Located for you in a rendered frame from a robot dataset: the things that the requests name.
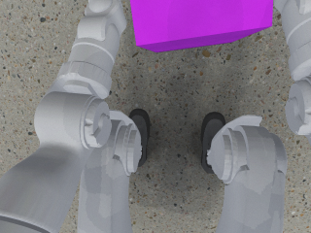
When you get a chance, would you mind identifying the right robot forearm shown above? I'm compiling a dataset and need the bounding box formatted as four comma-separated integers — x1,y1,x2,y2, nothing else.
273,0,311,82

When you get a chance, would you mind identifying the right robot upper arm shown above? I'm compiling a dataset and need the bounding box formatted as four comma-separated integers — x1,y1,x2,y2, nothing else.
285,75,311,146

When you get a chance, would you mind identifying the left robot thigh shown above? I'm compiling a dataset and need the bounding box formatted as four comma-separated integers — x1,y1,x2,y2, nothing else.
77,119,141,233

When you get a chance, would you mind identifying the carton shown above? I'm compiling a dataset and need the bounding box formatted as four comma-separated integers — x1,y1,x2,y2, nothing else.
130,0,273,52

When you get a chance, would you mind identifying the left robot upper arm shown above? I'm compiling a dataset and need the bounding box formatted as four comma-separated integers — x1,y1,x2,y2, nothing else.
0,91,112,233

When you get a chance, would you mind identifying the right robot thigh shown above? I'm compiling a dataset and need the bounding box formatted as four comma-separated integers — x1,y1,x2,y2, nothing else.
215,125,286,233

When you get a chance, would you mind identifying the robot thigh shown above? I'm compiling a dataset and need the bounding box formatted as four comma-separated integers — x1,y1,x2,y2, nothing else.
215,125,286,233
77,119,141,233

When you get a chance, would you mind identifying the left robot forearm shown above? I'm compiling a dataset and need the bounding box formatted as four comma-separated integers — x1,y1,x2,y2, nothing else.
34,0,127,132

